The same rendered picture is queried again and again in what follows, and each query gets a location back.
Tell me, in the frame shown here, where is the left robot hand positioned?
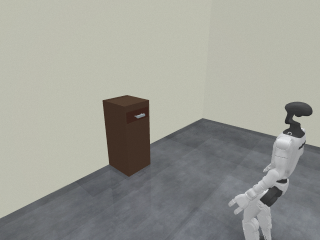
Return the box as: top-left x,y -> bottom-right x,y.
228,193 -> 250,215

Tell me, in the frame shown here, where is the robot right shin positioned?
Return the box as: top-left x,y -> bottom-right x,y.
257,207 -> 272,240

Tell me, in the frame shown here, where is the humanoid robot head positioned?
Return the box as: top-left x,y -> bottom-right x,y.
283,101 -> 313,138

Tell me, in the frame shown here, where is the drawer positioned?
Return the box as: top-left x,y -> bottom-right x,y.
126,106 -> 148,124

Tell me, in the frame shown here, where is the cabinet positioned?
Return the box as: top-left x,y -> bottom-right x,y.
102,95 -> 151,177

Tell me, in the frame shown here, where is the handle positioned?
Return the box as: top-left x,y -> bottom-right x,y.
135,113 -> 145,118

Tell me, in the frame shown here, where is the left robot upper arm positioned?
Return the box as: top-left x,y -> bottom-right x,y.
268,136 -> 293,181

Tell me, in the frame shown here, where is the robot left forearm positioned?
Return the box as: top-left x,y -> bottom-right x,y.
245,170 -> 279,201

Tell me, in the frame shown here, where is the right robot hand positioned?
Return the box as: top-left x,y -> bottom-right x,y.
263,163 -> 271,173

